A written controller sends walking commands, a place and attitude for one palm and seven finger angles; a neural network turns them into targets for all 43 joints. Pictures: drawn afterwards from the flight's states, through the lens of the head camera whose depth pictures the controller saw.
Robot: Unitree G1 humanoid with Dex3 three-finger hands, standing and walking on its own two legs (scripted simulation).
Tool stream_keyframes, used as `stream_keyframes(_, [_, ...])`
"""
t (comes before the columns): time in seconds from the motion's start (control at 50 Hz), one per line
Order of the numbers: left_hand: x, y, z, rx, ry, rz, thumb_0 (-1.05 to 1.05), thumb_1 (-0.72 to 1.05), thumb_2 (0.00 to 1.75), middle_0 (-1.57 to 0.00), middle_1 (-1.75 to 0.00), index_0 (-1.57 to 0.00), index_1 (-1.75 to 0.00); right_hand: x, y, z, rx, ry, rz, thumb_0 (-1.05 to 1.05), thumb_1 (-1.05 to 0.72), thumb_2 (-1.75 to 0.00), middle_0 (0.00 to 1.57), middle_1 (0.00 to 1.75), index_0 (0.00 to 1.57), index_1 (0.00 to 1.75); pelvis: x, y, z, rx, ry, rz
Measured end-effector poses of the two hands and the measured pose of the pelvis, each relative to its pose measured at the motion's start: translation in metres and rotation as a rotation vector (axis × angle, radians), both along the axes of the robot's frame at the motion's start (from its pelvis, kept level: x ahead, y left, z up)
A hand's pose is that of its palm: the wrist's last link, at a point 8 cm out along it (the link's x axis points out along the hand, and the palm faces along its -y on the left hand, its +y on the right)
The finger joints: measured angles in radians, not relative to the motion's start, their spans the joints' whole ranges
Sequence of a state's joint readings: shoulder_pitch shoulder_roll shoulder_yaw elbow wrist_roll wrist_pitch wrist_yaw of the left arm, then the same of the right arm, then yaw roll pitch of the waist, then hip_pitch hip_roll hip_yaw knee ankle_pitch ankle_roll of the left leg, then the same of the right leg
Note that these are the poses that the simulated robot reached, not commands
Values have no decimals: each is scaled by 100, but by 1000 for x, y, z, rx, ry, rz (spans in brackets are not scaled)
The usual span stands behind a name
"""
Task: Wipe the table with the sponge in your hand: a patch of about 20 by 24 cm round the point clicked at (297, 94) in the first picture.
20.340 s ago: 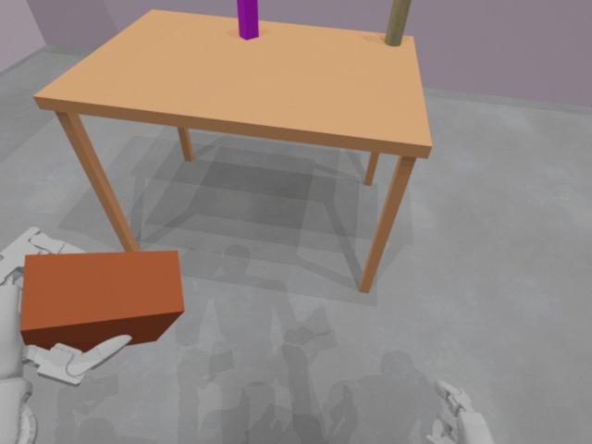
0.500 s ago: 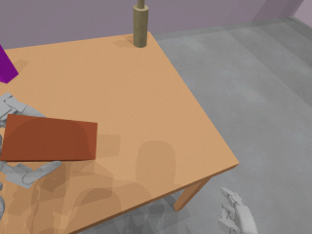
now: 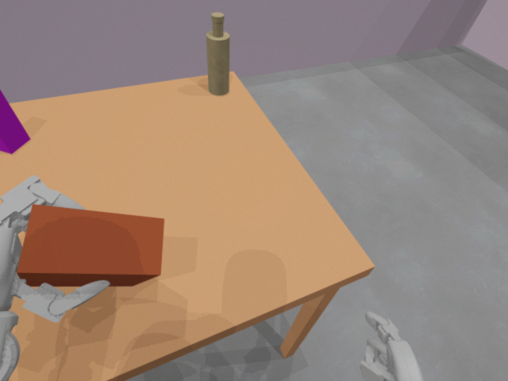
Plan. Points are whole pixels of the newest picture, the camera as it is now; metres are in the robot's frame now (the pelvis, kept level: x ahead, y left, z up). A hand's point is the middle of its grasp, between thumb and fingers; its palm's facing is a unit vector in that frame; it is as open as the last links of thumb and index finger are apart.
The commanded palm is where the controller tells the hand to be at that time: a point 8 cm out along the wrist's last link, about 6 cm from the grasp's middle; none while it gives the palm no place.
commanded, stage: come to a stop and stand still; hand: left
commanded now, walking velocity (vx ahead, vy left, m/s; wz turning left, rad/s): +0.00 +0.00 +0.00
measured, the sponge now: (111, 254) +0.23 +0.20 +0.13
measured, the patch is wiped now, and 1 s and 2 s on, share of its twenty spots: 0.00 0.00 0.00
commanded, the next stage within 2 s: look again from close up in 0.96 s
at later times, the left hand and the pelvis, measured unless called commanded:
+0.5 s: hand (61, 244) +0.23 +0.26 +0.15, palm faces +0.37 -0.84 -0.39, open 10.5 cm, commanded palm +0.16 +0.28 +0.17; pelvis +0.01 -0.01 +0.00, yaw +1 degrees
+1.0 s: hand (64, 238) +0.23 +0.25 +0.16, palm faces +0.38 -0.86 -0.35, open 10.5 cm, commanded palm +0.17 +0.28 +0.17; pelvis +0.02 +0.00 +0.00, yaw +1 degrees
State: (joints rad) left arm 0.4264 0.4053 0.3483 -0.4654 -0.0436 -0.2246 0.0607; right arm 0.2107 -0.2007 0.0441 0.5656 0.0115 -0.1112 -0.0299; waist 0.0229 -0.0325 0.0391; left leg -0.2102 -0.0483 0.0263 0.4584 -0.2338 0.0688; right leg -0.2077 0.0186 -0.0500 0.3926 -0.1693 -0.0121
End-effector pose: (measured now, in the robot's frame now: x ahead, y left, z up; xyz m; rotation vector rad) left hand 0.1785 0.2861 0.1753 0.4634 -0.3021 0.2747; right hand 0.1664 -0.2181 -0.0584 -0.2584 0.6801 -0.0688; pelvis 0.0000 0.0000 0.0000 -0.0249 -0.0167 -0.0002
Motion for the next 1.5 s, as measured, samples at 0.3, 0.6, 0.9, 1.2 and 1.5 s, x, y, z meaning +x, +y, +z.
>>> stream_keyframes(0.3, [1,-2,-4,-3,-7,22,-1,-54,102,-70,-134,-71,-133,-27,-7,-16,41,12,-7,1,-90,-90,21,30,20,30,-8,0,-3,12,13,-12])
stream_keyframes(0.6, [21,7,2,-16,-75,59,-1,-54,102,-71,-132,-72,-132,25,0,-3,-9,-13,48,1,-90,-90,21,30,20,30,16,-3,-1,1,24,16])
stream_keyframes(0.9, [18,12,-16,-47,46,77,-1,-54,102,-71,-132,-71,-132,43,7,5,-14,-20,36,1,-90,-90,21,30,20,30,22,0,0,-2,24,18])
stream_keyframes(1.2, [4,9,-10,-34,41,78,-1,-54,102,-71,-132,-71,-132,9,5,-5,7,21,-3,1,-90,-90,21,30,20,30,9,1,1,0,14,16])
stream_keyframes(1.5, [5,-1,-4,-18,11,51,-1,-54,102,-71,-132,-71,-132,2,-7,-5,-14,24,-11,1,-90,-90,21,30,20,30,7,-3,2,1,16,16])
